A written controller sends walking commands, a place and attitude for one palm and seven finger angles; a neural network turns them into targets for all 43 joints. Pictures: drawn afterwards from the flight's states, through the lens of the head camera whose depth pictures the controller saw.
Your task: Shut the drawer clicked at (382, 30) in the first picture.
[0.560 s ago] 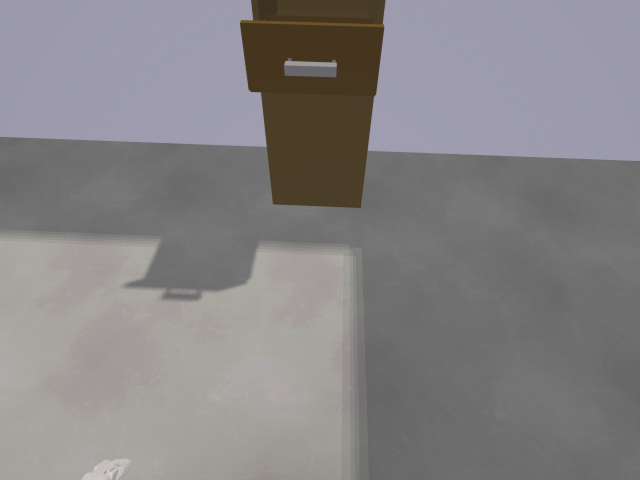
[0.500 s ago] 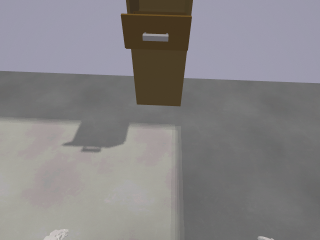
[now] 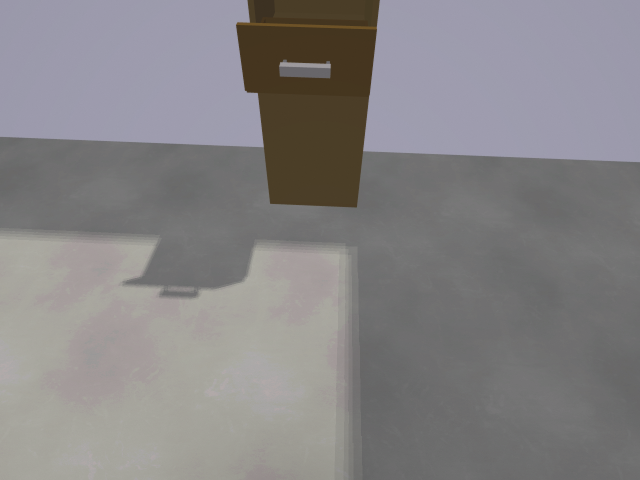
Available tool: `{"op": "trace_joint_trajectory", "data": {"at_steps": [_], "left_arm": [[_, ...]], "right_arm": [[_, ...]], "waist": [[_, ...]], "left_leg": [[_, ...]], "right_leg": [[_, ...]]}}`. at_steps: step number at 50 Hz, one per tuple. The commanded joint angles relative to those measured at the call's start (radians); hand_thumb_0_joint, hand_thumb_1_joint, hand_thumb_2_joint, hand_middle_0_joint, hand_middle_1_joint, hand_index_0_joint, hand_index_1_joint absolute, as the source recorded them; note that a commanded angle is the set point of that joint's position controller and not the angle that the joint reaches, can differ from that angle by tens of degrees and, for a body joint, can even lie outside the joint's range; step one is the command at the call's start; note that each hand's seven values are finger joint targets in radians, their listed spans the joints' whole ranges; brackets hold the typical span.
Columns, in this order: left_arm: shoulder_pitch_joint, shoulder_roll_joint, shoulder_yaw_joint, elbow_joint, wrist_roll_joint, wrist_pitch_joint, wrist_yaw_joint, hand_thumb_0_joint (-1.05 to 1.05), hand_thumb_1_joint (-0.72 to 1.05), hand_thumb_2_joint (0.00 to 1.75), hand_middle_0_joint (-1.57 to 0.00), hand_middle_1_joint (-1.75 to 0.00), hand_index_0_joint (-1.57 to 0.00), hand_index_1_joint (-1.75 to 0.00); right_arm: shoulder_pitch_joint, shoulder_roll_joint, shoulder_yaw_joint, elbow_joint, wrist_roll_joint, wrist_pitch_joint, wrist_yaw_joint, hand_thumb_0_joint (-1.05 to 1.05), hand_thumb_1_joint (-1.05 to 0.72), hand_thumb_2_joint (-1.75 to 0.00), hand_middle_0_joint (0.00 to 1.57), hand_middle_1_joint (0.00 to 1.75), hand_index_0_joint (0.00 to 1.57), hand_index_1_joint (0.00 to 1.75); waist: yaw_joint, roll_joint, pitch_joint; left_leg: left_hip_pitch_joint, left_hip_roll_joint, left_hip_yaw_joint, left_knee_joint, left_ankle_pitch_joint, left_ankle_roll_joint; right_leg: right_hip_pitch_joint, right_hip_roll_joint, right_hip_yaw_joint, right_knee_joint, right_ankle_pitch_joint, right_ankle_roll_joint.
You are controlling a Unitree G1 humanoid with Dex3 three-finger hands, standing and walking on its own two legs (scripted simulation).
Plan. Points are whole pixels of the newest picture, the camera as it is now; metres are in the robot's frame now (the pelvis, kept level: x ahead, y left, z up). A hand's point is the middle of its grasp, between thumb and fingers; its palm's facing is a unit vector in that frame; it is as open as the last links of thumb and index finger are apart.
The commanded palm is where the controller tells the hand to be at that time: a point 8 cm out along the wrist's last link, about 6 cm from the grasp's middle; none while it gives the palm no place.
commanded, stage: stand and wait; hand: left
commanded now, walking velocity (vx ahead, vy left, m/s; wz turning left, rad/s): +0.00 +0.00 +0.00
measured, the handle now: (305, 66) +1.10 +0.11 +0.03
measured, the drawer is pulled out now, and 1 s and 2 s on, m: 0.29 0.29 0.29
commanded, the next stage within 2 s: look at it before walking up in 0.28 s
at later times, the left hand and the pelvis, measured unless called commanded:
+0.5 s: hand out of the picture +0.08 +0.24 -0.15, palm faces -0.04 -0.94 -0.33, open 7.3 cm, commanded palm none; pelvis +0.00 +0.00 +0.00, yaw +0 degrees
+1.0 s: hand out of the picture +0.08 +0.25 -0.15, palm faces -0.03 -0.94 -0.33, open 7.3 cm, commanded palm none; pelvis +0.01 +0.00 +0.00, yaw +0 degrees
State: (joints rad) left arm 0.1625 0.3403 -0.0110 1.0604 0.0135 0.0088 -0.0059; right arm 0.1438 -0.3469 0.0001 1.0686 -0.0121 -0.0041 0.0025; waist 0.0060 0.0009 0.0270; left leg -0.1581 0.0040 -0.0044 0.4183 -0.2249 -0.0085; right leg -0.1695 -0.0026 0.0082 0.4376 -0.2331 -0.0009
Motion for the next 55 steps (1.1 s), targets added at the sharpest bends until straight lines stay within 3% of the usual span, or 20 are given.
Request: {"op": "trace_joint_trajectory", "data": {"at_steps": [1,19,32,49,50,51,53,55], "left_arm": [[-0.060,0.209,0.046,-0.066,-0.004,-0.035,0.015,0.00,0.90,0.90,-0.20,-0.30,-0.20,-0.30],[-0.065,0.210,0.046,-0.045,-0.002,-0.035,0.015,0.00,0.90,0.90,-0.20,-0.30,-0.20,-0.30],[-0.061,0.207,0.047,-0.042,-0.002,-0.040,0.017,0.00,0.90,0.90,-0.20,-0.30,-0.20,-0.30],[-0.061,0.208,0.046,-0.038,-0.002,-0.039,0.017,0.00,0.90,0.90,-0.20,-0.30,-0.20,-0.30],[-0.021,0.132,0.032,-0.021,-0.004,-0.030,0.019,0.00,0.90,0.90,-0.20,-0.30,-0.20,-0.30],[0.016,0.083,0.020,-0.008,-0.001,-0.018,0.020,0.00,0.90,0.90,-0.20,-0.30,-0.20,-0.30],[0.049,0.088,0.026,-0.004,0.005,-0.005,0.011,0.00,0.90,0.90,-0.20,-0.30,-0.20,-0.30],[0.073,0.097,0.037,-0.014,0.009,-0.001,0.001,0.00,0.90,0.90,-0.20,-0.30,-0.20,-0.30]], "right_arm": [[-0.066,-0.194,-0.037,-0.059,0.001,-0.029,-0.015,0.00,-0.90,-0.90,0.20,0.30,0.20,0.30],[-0.049,-0.192,-0.035,-0.025,0.001,-0.029,-0.013,0.00,-0.90,-0.90,0.20,0.30,0.20,0.30],[-0.062,-0.194,-0.036,-0.026,0.004,-0.034,-0.017,0.00,-0.90,-0.90,0.20,0.30,0.20,0.30],[-0.076,-0.198,-0.034,-0.025,0.004,-0.032,-0.017,0.00,-0.90,-0.90,0.20,0.30,0.20,0.30],[-0.043,-0.121,-0.016,-0.009,0.000,-0.025,-0.015,0.00,-0.90,-0.90,0.20,0.30,0.20,0.30],[-0.003,-0.068,-0.005,0.006,-0.004,-0.015,-0.011,0.00,-0.90,-0.90,0.20,0.30,0.20,0.30],[0.029,-0.065,-0.010,0.009,-0.010,-0.006,-0.007,0.00,-0.90,-0.90,0.20,0.30,0.20,0.30],[0.038,-0.069,-0.018,-0.001,-0.015,-0.003,-0.004,0.00,-0.90,-0.90,0.20,0.30,0.20,0.30]], "waist": [[-0.006,-0.010,-0.053],[-0.005,-0.011,-0.027],[-0.004,-0.004,-0.068],[-0.004,0.000,-0.050],[-0.004,-0.009,-0.075],[-0.005,-0.014,-0.066],[-0.001,-0.028,-0.010],[0.004,-0.045,0.069]], "left_leg": [[0.003,0.103,-0.091,-0.079,0.093,0.039],[-0.009,0.107,-0.095,-0.102,0.067,0.035],[0.031,0.118,-0.090,-0.095,0.176,0.035],[0.045,0.119,-0.091,-0.116,0.169,0.033],[0.056,0.118,-0.072,-0.104,0.130,0.022],[0.047,0.108,-0.056,-0.090,0.026,0.014],[-0.010,0.091,-0.043,-0.072,-0.204,0.019],[-0.080,0.080,-0.031,-0.050,-0.322,0.022]], "right_leg": [[-0.005,-0.117,0.112,-0.104,0.070,-0.037],[-0.019,-0.114,0.124,-0.128,0.024,-0.034],[0.022,-0.116,0.105,-0.102,0.184,-0.032],[0.027,-0.117,0.101,-0.124,0.175,-0.028],[0.036,-0.116,0.099,-0.125,0.130,-0.019],[0.021,-0.106,0.104,-0.118,0.000,-0.015],[-0.032,-0.097,0.139,-0.136,-0.241,-0.030],[-0.089,-0.091,0.181,-0.148,-0.365,-0.052]]}}
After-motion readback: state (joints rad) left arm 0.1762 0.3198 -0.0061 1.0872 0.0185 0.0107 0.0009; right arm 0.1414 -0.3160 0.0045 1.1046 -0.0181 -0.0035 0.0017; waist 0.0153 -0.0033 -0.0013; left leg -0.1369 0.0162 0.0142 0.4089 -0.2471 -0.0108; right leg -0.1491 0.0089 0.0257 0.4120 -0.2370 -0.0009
